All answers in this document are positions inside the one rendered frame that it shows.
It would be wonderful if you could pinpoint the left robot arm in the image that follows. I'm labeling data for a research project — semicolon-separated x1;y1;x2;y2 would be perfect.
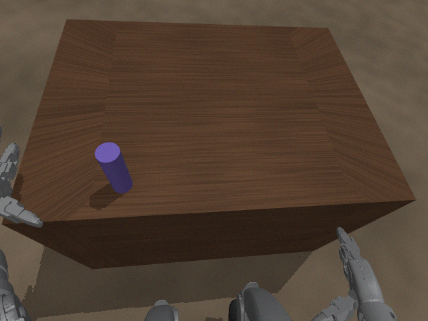
0;249;32;321

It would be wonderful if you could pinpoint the can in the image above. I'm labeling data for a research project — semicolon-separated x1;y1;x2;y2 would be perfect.
95;142;133;193

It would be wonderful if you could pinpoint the right robot arm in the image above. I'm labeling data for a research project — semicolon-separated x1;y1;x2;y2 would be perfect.
357;302;397;321

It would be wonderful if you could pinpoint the left robot hand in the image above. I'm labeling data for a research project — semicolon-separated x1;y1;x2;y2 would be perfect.
0;125;43;228

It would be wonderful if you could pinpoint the right robot hand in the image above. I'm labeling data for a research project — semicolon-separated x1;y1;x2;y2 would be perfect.
312;227;385;321

